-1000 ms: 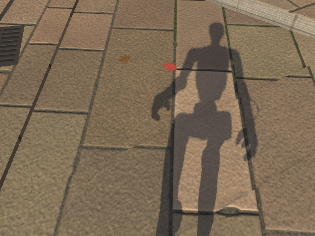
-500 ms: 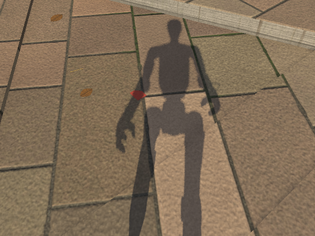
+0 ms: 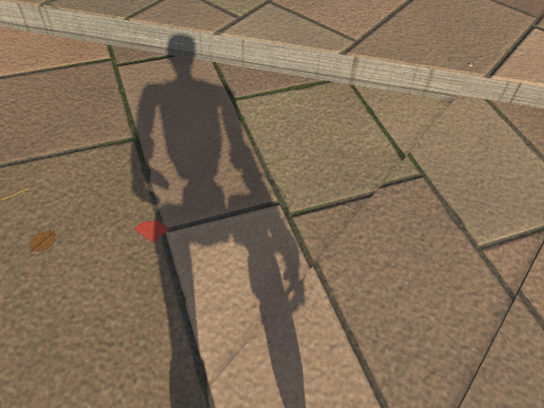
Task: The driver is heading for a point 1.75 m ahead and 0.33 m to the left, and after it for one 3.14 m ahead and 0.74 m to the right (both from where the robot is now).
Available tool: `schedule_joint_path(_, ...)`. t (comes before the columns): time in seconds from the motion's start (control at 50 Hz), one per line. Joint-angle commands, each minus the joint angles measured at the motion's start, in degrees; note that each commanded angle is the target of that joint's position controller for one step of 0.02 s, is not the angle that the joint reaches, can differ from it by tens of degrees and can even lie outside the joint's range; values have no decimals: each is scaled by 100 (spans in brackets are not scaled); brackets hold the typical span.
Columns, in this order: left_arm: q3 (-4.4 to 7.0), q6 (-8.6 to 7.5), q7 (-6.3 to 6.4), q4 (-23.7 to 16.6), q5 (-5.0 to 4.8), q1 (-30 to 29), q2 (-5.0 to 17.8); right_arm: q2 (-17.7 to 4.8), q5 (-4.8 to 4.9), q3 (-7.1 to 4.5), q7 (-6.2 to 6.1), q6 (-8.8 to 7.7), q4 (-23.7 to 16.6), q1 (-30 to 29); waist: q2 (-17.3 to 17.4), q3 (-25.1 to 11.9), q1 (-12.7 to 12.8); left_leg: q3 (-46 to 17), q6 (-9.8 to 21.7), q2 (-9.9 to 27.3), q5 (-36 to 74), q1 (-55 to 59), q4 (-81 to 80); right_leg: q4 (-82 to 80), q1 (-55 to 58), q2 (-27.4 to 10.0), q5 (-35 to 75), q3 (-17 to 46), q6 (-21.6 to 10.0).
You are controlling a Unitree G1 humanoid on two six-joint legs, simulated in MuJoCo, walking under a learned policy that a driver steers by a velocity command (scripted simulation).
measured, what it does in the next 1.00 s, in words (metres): walks ahead, turning left: right foot, then left foot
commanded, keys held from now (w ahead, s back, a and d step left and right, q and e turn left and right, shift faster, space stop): w+q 0.70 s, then w+e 0.30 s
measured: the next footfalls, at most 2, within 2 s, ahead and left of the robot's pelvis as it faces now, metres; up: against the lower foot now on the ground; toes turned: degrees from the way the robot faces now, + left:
right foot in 0.14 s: +0.24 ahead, -0.11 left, +0.00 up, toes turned +4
left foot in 0.66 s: +0.41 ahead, +0.16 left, +0.00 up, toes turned +27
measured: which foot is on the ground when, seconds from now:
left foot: down 0.00-0.14, up 0.16-0.64, down 0.66-1.00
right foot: up 0.00-0.12, down 0.14-0.68, up 0.70-1.00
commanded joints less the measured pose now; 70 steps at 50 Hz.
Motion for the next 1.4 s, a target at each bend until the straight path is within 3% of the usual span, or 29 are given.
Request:
schedule_joint_path(0.02, -48, -113, 1, -572, -129, -806, 182, -985, 6, -210, -72, -40, -269, 23, 873, 275, 65, -946, 671, 1190, 3149, -315, -387, -1385, 729, 283, 449, -224, 109)
schedule_joint_path(0.08, 38, -184, 128, -446, -163, -462, 445, -1096, -8, -246, -93, 4, -235, 15, 834, 127, 267, -1173, 492, 1379, 3592, -51, 184, -2051, 1638, 388, 238, -76, -15)
schedule_joint_path(0.12, 169, -325, 246, -115, -94, 590, 753, -1135, 14, -278, -47, -5, -232, -15, 606, -474, 726, -946, 334, 1025, 3789, -308, 1612, -2529, 3281, 396, 95, -24, -259)
schedule_joint_path(0.14, 268, -398, 330, -34, 34, 1449, 1108, -936, 53, -248, -15, -28, -421, -110, 233, -1179, 1077, -791, 255, 759, 2347, -1190, 2921, -2470, 4653, -623, -599, 925, -528)
schedule_joint_path(0.16, 398, -342, 369, -28, 154, 1830, 1577, -274, 240, -137, -53, -13, -613, 432, -1032, -2002, 924, -97, 95, -32, -1317, -2915, 4681, -2738, 6157, -2337, -1033, 3192, -1089)
schedule_joint_path(0.18, 395, -225, 343, -7, -29, 1775, 1302, -922, 44, -285, -80, 80, -587, 263, -695, -1811, 940, -65, 124, 120, -1712, -3556, 5396, -3257, 5566, -2414, -1978, 4128, -1288)
schedule_joint_path(0.2, 284, -204, 332, -27, -75, 1364, 847, -951, -64, -337, -39, 134, -608, -173, -261, -788, 772, -120, 130, 399, -1180, -3781, 5560, -3468, 4716, -2079, -2327, 3341, -1149)
schedule_joint_path(0.24, 200, -271, 306, -6, -101, 892, 450, -684, -121, -314, 95, 197, -637, -517, -311, 11, 516, -22, 23, 709, -511, -3418, 5132, -3897, 3465, -1505, -1224, 1909, -894)
schedule_joint_path(0.34, 274, -503, 303, 269, -204, 1139, 501, -555, -187, -307, 263, 439, -852, -979, -228, 142, 228, 63, -137, 894, 216, -3379, 4795, -4332, 2987, -1294, 84, 623, -915)
schedule_joint_path(0.48, 357, -503, 298, 531, -180, 1580, 696, -474, -152, -158, 463, 387, -1381, -2500, -114, 352, 485, 665, -130, 781, 1821, -3117, 2779, -4298, 3071, -1033, 790, -723, -741)
schedule_joint_path(0.56, 424, -413, 334, 691, -151, 1948, 898, -664, -210, -172, 489, 387, -1599, -2917, -109, 421, 604, 877, 168, 703, 1132, -3063, 2326, -3887, 3857, -1339, 1510, -928, -667)
schedule_joint_path(0.62, 466, -259, 382, 794, -124, 2090, 1123, -793, -269, -234, 410, 379, -1580, -2623, -228, 109, 464, 1204, 507, 204, -34, -2332, 2012, -2569, 4350, -1371, 3900, -1253, -588)
schedule_joint_path(0.66, 442, -161, 377, 742, -126, 2074, 1135, -1137, -337, -423, 271, 281, -1076, -961, 176, -852, -261, 829, 905, 47, -73, -202, 1348, -39, 3513, -1201, 3422, -1476, -380)
schedule_joint_path(0.68, 301, -205, 250, 281, -244, 2262, 616, -1936, -314, -632, 179, 285, -1103, -514, 1612, -1603, -237, -2006, 1759, 1834, -639, 1992, 1149, 2239, 902, -439, 25, -1522, 16)
schedule_joint_path(0.7, 374, -288, 207, 74, -136, 1635, 854, -1994, -109, -625, 115, 332, -1230, -513, 1279, -1769, -289, -3892, 1995, 2450, 90, 2245, 245, 3008, -262, 256, -2458, -408, 130)
schedule_joint_path(0.72, 377, -327, 185, -39, -184, 1077, 905, -1825, -75, -564, 44, 360, -1103, -618, 634, -957, -301, -2637, 1749, 2267, 1043, 1758, 228, 2823, -635, -123, -1795, 4, 30)
schedule_joint_path(0.74, 310, -363, 171, 98, -255, 1272, 745, -1456, -77, -458, 12, 334, -1041, -934, 400, -533, 8, -1927, 1502, 2105, 1838, 993, 234, 2249, -273, -342, -1353, 28, -38)
schedule_joint_path(0.8, 295, -83, 133, 505, -62, 1827, 588, -920, -48, -263, 38, 150, -1021, -1507, 478, -180, 558, -681, 971, 1485, 2531, -353, -201, 1311, 928, -551, -1067, 54, -41)
schedule_joint_path(0.88, 311, 45, 15, 462, -125, 1345, 498, -1119, -54, -299, 60, -32, -747, -1204, 521, 141, 510, -63, 863, 1393, 2739, -390, -671, 674, 574, -433, -230, 94, -58)
schedule_joint_path(1.06, 212, -82, -77, 142, -128, -134, 315, -1008, -69, -190, -82, -207, -300, -800, 549, 681, 92, 871, 513, 1454, 2251, 239, -833, -1839, 587, -72, 1767, -110, -288)
schedule_joint_path(1.12, 227, -86, -89, 59, -71, -224, 400, -1137, -99, -211, -173, -145, -85, -635, 479, 764, 115, 969, 426, 1659, 3270, 1066, -413, -2363, 514, 80, 1203, -288, -517)
schedule_joint_path(1.18, 319, -94, -31, 236, -8, 522, 598, -1370, -160, -257, -235, -53, -18, -787, 693, 226, 536, 1110, 309, 1747, 5298, 1309, 1094, -2402, 1485, 434, 222, -504, -863)
schedule_joint_path(1.22, 505, -130, 64, 814, 63, 2084, 943, -1327, -176, -237, -206, -10, -133, -1156, 369, -378, 1249, 1324, 126, 1381, 4034, 196, 3443, -2807, 3417, 429, 441, -168, -1145)
schedule_joint_path(1.24, 657, -122, 145, 930, -12, 2359, 1426, -965, -169, -178, -160, -67, -395, -1215, -971, -739, 1142, 1554, -95, 514, -153, -1478, 5474, -2326, 4807, -705, 2328, 1054, -1415)
schedule_joint_path(1.26, 726, -137, 135, 804, -97, 2405, 1832, -843, 6, -118, -118, -79, -667, -722, -1375, -1590, 796, 698, -323, -108, -1897, -3498, 7057, -2282, 6505, -1757, 3711, 3304, -2571)
schedule_joint_path(1.28, 717, -94, 166, 778, -279, 2316, 1563, -1090, -45, -115, -106, -134, -676, -1195, -381, -1479, 1074, 146, -271, 353, -1205, -4076, 6826, -2746, 6311, -1605, 2688, 2865, -2528)
schedule_joint_path(1.32, 534, -59, 211, 777, -257, 1673, 898, -1137, -68, -131, -36, -174, -767, -1615, 290, -232, 653, 126, -299, 813, -479, -3851, 5686, -3344, 4676, -1063, 1903, 2189, -1926)
schedule_joint_path(1.36, 471, -91, 266, 778, -280, 1600, 819, -1015, -259, -98, 29, 52, -779, -1580, 277, -51, 402, 180, -519, 906, -405, -3251, 5120, -3581, 3832, -786, 2335, 1883, -1761)
schedule_joint_path(1.4, 512, -179, 250, 789, -304, 1611, 1054, -917, -272, -66, 74, 175, -811, -1560, 194, -24, 271, 335, -669, 878, -301, -3016, 4631, -3686, 3385, -537, 2681, 1643, -1705)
